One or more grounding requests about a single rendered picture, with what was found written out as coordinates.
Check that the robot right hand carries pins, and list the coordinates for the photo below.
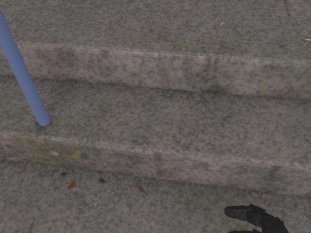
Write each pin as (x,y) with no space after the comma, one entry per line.
(256,216)

